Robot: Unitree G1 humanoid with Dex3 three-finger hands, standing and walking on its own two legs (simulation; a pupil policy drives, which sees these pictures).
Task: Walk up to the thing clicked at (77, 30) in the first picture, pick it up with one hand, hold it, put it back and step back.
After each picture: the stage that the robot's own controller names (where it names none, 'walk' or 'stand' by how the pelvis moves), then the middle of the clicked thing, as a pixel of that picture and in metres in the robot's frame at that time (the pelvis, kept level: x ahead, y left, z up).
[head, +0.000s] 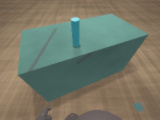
stand; (75, 33) +0.69 +0.19 +0.11
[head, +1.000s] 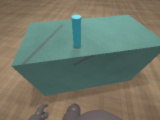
rise first; (76, 32) +0.64 +0.19 +0.13
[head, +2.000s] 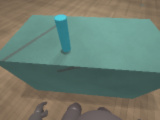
rise first; (64, 36) +0.52 +0.24 +0.15
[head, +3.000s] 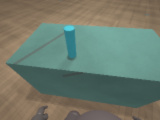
stand; (71, 43) +0.52 +0.20 +0.12
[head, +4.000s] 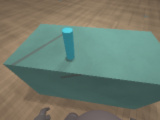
stand; (69, 45) +0.51 +0.21 +0.11
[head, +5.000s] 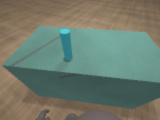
stand; (66, 46) +0.52 +0.23 +0.11
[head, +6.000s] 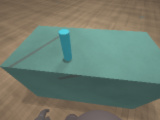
stand; (66, 46) +0.50 +0.23 +0.10
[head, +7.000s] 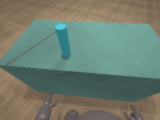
rise first; (64, 42) +0.50 +0.24 +0.11
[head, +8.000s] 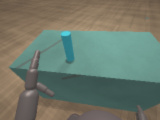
go down; (68, 47) +0.51 +0.24 +0.11
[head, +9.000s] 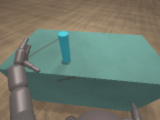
go down; (65, 48) +0.50 +0.23 +0.11
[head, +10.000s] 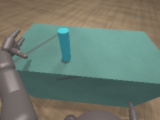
go down; (65, 46) +0.49 +0.22 +0.12
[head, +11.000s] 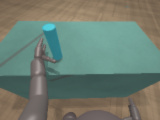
close in; (54, 44) +0.48 +0.25 +0.13
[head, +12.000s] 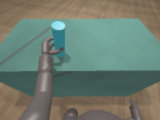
lift; (59, 42) +0.48 +0.22 +0.15
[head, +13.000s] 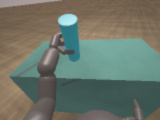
lift; (71, 43) +0.32 +0.11 +0.33
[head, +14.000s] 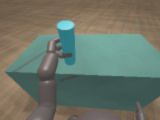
hold; (68, 47) +0.34 +0.15 +0.27
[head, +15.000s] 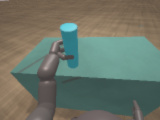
hold; (71, 49) +0.33 +0.13 +0.28
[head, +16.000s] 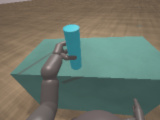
crouch; (74, 50) +0.33 +0.12 +0.27
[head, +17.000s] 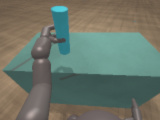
crouch; (62, 34) +0.41 +0.19 +0.30
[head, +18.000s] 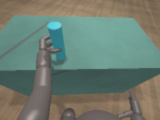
lower; (58, 43) +0.47 +0.20 +0.13
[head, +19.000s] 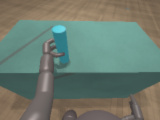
lower; (62, 47) +0.45 +0.19 +0.14
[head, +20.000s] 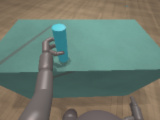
lower; (61, 45) +0.46 +0.19 +0.14
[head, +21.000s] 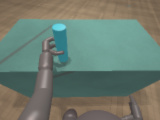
lower; (61, 45) +0.46 +0.19 +0.14
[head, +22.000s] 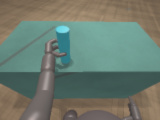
loosen; (64, 47) +0.45 +0.18 +0.14
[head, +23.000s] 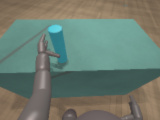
withdraw; (59, 46) +0.45 +0.20 +0.14
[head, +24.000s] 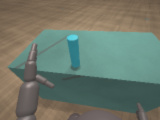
sink last; (74, 52) +0.45 +0.18 +0.12
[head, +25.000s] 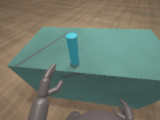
stand; (73, 50) +0.46 +0.19 +0.11
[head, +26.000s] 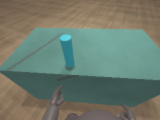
stand; (68, 52) +0.44 +0.20 +0.11
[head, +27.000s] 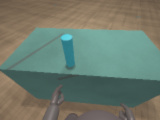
stand; (68, 52) +0.45 +0.20 +0.11
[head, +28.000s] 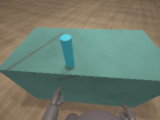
stand; (68, 52) +0.44 +0.20 +0.11
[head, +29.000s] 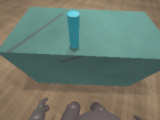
walk; (73, 32) +0.56 +0.17 +0.13
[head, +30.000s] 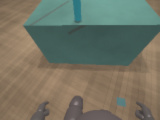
walk; (77, 6) +0.92 +0.22 +0.14
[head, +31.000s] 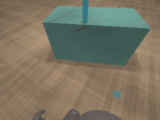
stand; (85, 11) +1.17 +0.17 +0.12
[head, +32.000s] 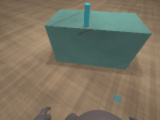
stand; (86, 15) +1.15 +0.15 +0.11
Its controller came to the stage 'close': yes
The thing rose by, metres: 0.21
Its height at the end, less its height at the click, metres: +0.00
